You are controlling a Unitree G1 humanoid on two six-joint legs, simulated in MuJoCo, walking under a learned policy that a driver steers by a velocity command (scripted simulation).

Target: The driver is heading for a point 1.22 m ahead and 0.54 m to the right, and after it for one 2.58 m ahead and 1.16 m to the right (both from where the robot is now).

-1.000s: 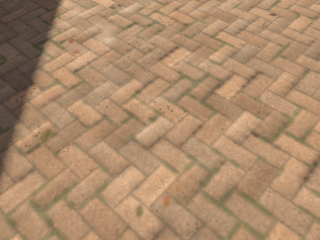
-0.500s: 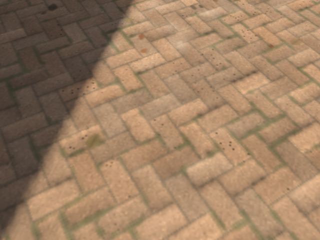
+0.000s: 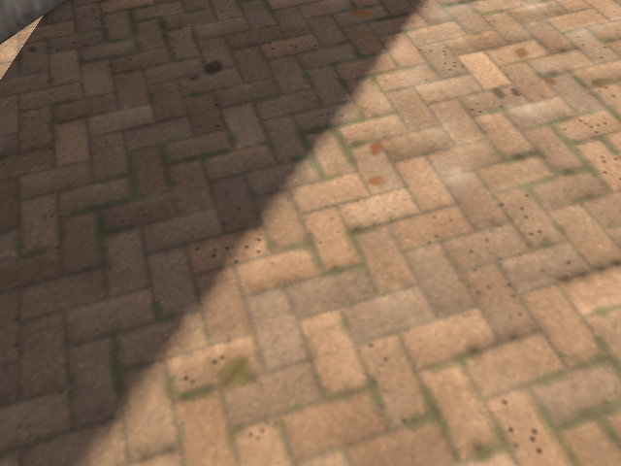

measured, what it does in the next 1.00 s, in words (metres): walks ahead, turning right: left foot, then right foot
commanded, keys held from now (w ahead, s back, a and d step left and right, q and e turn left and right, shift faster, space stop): w+e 1.00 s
